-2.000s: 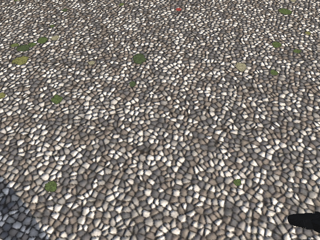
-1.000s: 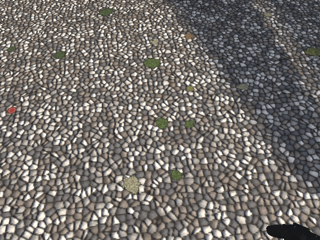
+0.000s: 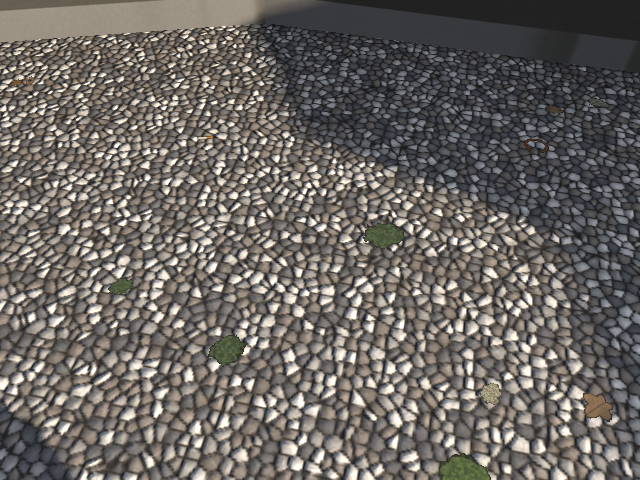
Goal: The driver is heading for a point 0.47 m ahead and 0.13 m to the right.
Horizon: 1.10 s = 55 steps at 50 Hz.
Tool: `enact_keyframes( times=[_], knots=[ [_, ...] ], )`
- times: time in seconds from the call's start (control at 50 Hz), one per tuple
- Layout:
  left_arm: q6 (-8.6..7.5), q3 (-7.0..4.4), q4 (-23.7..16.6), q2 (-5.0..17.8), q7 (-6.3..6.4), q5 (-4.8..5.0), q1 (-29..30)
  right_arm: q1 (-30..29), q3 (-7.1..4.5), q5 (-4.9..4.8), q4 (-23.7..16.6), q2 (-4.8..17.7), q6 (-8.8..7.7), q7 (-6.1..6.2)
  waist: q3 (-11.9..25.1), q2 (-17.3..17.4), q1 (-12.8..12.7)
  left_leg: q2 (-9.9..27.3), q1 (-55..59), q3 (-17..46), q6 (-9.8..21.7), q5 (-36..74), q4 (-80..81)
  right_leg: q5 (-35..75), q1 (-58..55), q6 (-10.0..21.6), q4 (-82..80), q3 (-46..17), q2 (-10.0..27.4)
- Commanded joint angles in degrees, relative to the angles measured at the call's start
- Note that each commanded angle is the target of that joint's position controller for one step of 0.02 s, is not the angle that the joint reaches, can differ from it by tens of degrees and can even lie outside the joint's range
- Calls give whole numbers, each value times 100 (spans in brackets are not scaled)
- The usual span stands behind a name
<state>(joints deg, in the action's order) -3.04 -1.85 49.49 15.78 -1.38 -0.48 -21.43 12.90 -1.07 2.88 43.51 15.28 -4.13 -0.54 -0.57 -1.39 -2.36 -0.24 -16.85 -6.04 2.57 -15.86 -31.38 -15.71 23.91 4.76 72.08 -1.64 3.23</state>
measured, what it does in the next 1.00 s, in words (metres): walks ahead, turning right: right foot, then left foot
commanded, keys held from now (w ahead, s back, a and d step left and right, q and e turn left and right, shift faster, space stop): w+e+shift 0.26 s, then shift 0.74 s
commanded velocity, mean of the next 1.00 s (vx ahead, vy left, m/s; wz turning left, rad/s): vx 0.49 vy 0.00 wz -0.39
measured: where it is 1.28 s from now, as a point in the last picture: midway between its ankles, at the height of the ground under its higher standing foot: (402, 414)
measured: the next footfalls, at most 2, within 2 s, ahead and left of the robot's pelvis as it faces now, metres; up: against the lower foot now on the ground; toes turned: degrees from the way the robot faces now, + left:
right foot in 0.30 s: +0.48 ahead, -0.11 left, +0.00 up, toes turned -19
left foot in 0.72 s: +0.77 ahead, -0.09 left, +0.00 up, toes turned -23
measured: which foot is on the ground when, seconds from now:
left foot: down 0.00-0.30, up 0.32-0.70, down 0.72-1.00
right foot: up 0.00-0.28, down 0.30-0.74, up 0.76-1.00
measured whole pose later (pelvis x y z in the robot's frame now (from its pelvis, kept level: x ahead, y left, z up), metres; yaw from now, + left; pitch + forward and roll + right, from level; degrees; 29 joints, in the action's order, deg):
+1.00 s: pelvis +0.62 -0.09 +0.00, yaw -25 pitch -1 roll -1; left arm 3.3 -1.0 53.5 13.6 1.2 -0.8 -10.9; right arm 14.6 0.5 1.3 50.4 12.0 -0.5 1.2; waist -3.2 -0.8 1.2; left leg -2.8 -18.9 -4.1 5.4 -3.5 -23.1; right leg -26.3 15.3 0.4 41.3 -4.1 -1.7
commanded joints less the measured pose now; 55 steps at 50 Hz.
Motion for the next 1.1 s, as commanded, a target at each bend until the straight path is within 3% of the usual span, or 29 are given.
enact_keyframes(
  times=[0.02,0.1,0.16,0.18,0.22,0.26,0.28,0.3,0.32,0.34,0.36,0.38,0.42,0.46,0.5,0.54,0.64,0.68,0.72,0.74,0.76,0.78,0.8,0.82,0.84,0.88,0.96,1.06,1.1],
  knots=[
    [184,-100,-405,254,-106,-63,100,472,-201,-172,-17,506,-234,15,-206,599,142,1618,988,1452,461,425,2205,179,1569,-43,44,-211,491],
    [230,-26,-893,51,-250,-68,1234,522,-174,-192,211,331,-361,9,-642,601,82,1156,889,-134,243,2057,2524,1358,1976,-14,-874,213,456],
    [210,26,-1030,106,-384,-6,1682,474,-205,-191,269,544,-381,90,-617,287,56,876,996,-972,17,3255,2724,2201,1203,225,-2283,847,97],
    [191,57,-1175,66,-414,-39,1850,611,-232,-219,290,744,-405,108,-734,365,20,1102,1080,-1042,-24,4356,2552,2322,941,337,-2708,999,41],
    [193,-2,-1080,322,-369,-61,1625,796,-303,-220,342,1043,-312,190,-424,482,-160,1181,1852,-1109,-148,6677,1792,2067,450,522,-2982,1364,-451],
    [207,-180,-706,766,-279,-33,158,503,-422,-121,202,1429,-82,291,430,740,-968,1389,1979,-980,-116,8022,-152,1308,-1086,719,-2906,1316,-858],
    [185,-319,-302,986,-181,-98,-1069,303,-428,-101,112,1436,9,281,910,558,-1428,1366,1488,-799,-24,7442,-1883,1184,-2390,881,-3283,911,-934],
    [196,-437,-163,1126,-13,-110,-1167,383,-379,-112,212,1136,15,178,712,-151,-1268,590,475,-803,-152,3089,-4046,1273,-3102,1019,-3908,242,-643],
    [214,-536,-305,1786,28,-193,-564,1004,-168,-67,-163,308,-53,149,689,-1569,-167,-219,-1647,-326,-424,-1727,-6366,4965,-4129,1429,-3315,-1747,704],
    [233,-640,-617,1964,47,-117,-470,1140,-107,-234,-489,520,-122,179,2233,-1038,-278,-243,-2377,857,-369,-1382,-6902,4113,-4923,2277,-4442,-3609,1482],
    [217,-571,-711,1583,116,-58,-127,710,-93,-210,-439,730,-181,200,1558,26,-208,56,-2607,954,-328,-792,-6465,3316,-4141,2050,-5075,-3561,1436],
    [207,-455,-656,1219,166,-39,232,592,-86,-199,-386,729,-180,195,620,483,125,314,-2402,823,-321,-492,-5874,3443,-2946,1775,-5214,-2902,1290],
    [69,-305,-651,815,164,41,443,581,-78,-62,-288,642,45,189,13,817,449,594,-1534,851,-381,-496,-4990,4820,-1334,1421,-5302,-1891,913],
    [-65,-267,-532,803,113,33,395,586,-52,-78,-281,505,270,146,27,680,583,659,-926,745,-450,-543,-4001,5362,-639,1231,-5525,-1173,592],
    [-122,-280,-436,855,87,-5,317,397,-18,-134,-341,324,300,111,161,402,549,504,-965,501,-370,35,-3026,6348,-931,887,-5457,-606,199],
    [-91,-240,-443,701,89,24,454,304,14,-182,-301,214,278,86,364,92,474,356,-833,337,-262,942,-2024,6150,-1254,473,-5416,-133,-158],
    [0,-165,-221,523,174,15,69,-318,34,-192,-310,186,181,104,316,-209,-29,106,-795,203,-149,2160,-470,5347,-2187,171,-5243,-51,-9],
    [37,-178,-181,577,227,-37,179,55,-36,-135,-147,400,113,137,261,-325,127,40,-479,340,-1,1702,-285,5575,-2293,197,-4823,-258,257],
    [65,-194,-167,642,279,7,453,940,-108,-73,205,539,0,177,240,-154,614,-1,243,403,173,2083,569,5400,-2304,95,-3875,-246,176],
    [52,-191,-245,650,279,28,445,1354,-153,-84,348,755,-80,209,534,312,732,576,1120,950,332,4744,573,3963,-1891,-23,-2910,-108,-224],
    [98,-117,-136,157,268,157,-592,1278,-197,-132,294,1008,-37,209,1287,1575,278,2118,2183,2476,1458,7636,253,-325,-1035,-307,-1166,58,-1017],
    [198,-122,73,305,273,66,-687,1138,-108,-265,229,707,56,169,1696,1223,279,2374,2081,3273,1871,7331,651,-1979,-691,-300,-549,-415,-1347],
    [281,-140,138,410,270,-42,-405,728,-73,-310,157,557,90,149,1167,574,190,2173,1436,2888,1794,5934,918,-1781,-574,-328,-342,-718,-1094],
    [331,-136,114,432,258,-91,-55,316,-14,-262,109,358,136,159,737,316,116,1880,923,2515,1560,4642,1158,-1585,-497,-357,-563,-662,-918],
    [396,-121,100,379,245,-75,154,173,53,-220,136,219,161,186,425,321,66,1637,451,2145,1287,3874,1399,-1418,-624,-397,-1021,-639,-755],
    [556,-60,244,247,224,-87,45,65,51,-155,243,287,225,208,346,717,-43,1165,-19,1638,917,2447,1682,-1265,-1137,-500,-1849,-304,-696],
    [675,4,431,187,284,-29,247,277,-37,-145,446,559,304,193,424,827,158,1102,68,1708,782,384,1972,-1083,-1285,-477,-3065,-8,-602],
    [588,47,754,127,294,-39,89,114,-108,-233,576,584,507,221,110,784,74,1022,-473,1775,400,-1421,2249,-161,-1795,-174,-4471,214,-528],
    [476,85,790,190,328,-142,80,234,-112,-260,656,452,529,207,-97,406,168,833,-534,1642,45,-1344,2027,-232,-1687,21,-5247,-478,-24]
  ],
)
